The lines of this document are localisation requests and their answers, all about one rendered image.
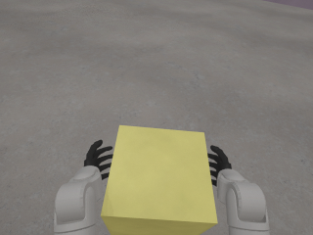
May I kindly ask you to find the left robot forearm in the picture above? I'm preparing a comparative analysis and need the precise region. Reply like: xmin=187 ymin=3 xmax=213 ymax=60
xmin=54 ymin=165 xmax=104 ymax=235

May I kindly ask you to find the right robot forearm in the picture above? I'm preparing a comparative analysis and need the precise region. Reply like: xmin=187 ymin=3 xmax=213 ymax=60
xmin=216 ymin=168 xmax=270 ymax=235

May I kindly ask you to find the left robot hand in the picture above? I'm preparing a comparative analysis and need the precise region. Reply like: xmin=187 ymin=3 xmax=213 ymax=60
xmin=84 ymin=139 xmax=113 ymax=180

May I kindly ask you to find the carton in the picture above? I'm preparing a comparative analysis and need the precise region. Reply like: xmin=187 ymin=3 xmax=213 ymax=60
xmin=101 ymin=125 xmax=218 ymax=235

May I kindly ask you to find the right robot hand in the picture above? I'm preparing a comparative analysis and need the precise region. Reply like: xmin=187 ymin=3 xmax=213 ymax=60
xmin=207 ymin=145 xmax=232 ymax=186

